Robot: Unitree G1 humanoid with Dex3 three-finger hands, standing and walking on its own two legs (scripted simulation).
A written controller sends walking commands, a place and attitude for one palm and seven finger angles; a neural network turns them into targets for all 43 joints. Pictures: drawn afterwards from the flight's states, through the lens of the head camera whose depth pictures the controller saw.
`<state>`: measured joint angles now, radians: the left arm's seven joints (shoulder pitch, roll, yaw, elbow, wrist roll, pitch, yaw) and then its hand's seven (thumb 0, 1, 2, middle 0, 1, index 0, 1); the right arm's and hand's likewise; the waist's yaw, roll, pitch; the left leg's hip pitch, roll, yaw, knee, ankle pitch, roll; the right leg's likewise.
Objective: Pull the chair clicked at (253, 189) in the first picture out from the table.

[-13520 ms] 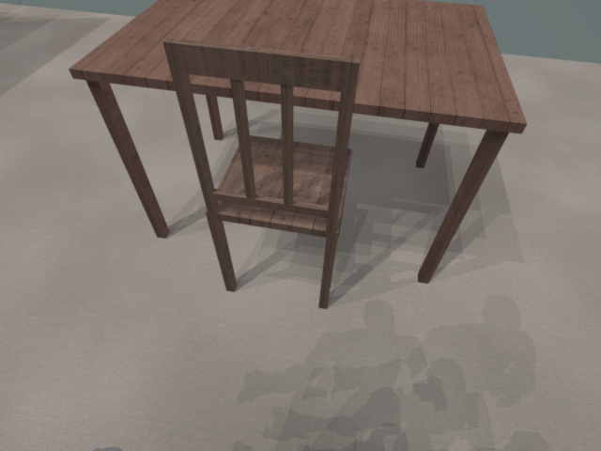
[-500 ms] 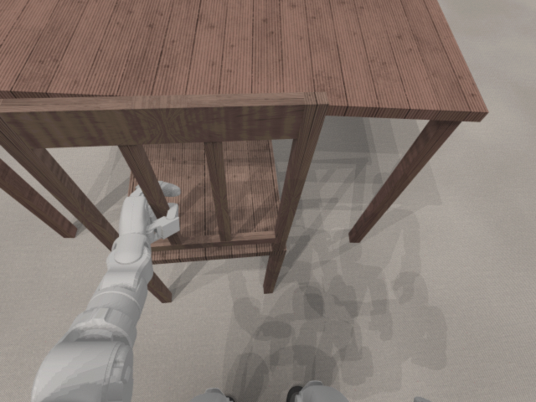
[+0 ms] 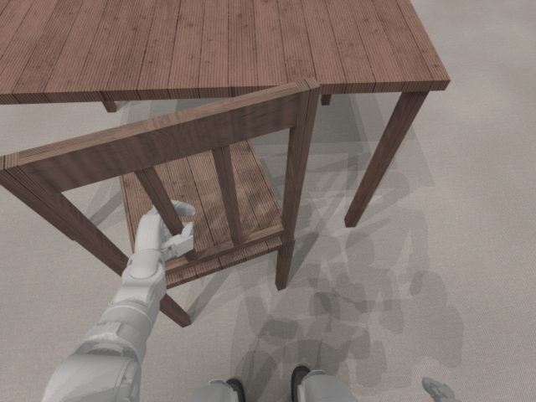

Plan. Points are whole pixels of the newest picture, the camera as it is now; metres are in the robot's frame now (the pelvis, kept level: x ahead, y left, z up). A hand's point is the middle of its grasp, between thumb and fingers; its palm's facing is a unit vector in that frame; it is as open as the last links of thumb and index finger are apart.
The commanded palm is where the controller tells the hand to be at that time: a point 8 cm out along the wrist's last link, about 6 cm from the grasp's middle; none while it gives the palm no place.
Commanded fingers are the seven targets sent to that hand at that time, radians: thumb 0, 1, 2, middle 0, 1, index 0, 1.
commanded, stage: step backward, pulling the chair out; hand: left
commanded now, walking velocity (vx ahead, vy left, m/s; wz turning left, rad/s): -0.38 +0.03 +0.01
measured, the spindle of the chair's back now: (173, 222) +0.41 +0.15 -0.05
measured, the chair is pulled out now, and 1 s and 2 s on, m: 0.12 0.17 0.33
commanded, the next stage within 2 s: none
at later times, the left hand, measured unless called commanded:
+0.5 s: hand (187, 271) +0.32 +0.13 -0.06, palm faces +0.00 -0.98 -0.21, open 5.3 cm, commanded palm +0.33 +0.18 -0.06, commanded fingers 0.00 0.90 0.90 -0.50 -1.45 -0.50 -1.45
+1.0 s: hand (186, 271) +0.32 +0.13 -0.06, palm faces +0.00 -0.98 -0.21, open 5.3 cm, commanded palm +0.31 +0.18 -0.06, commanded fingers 0.00 0.90 0.90 -0.50 -1.45 -0.50 -1.45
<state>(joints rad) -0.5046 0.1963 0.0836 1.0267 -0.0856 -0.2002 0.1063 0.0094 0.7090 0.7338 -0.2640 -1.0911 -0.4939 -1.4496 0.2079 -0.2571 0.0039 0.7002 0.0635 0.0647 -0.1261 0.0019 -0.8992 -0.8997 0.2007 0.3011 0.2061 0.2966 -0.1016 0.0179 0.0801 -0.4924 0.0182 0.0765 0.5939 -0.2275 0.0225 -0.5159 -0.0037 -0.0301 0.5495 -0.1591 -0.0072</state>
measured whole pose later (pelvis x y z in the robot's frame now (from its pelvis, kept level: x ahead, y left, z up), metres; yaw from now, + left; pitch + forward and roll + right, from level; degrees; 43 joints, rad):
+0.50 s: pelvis -0.03 +0.00 -0.01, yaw -1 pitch +3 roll +1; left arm -0.44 0.17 0.00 1.04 -0.05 -0.25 0.12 -0.02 0.67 0.75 -0.27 -1.14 -0.50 -1.45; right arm 0.26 -0.24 0.03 0.76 0.06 -0.05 -0.14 0.00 -0.90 -0.90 0.20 0.30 0.21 0.30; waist -0.05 0.00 0.09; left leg -0.46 0.00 0.11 0.62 -0.21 0.03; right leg -0.52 -0.03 -0.02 0.62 -0.16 -0.01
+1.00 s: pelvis -0.05 +0.00 -0.01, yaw -2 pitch +2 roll +1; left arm -0.53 0.20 0.02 1.06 -0.04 -0.19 0.11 -0.01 0.67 0.74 -0.23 -1.16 -0.49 -1.45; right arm 0.19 -0.22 0.02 0.75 0.03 -0.04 -0.12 0.00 -0.90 -0.90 0.20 0.30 0.20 0.30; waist -0.04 -0.02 0.14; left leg -0.44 0.03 0.08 0.63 -0.23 0.00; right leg -0.45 -0.03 -0.02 0.65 -0.27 0.00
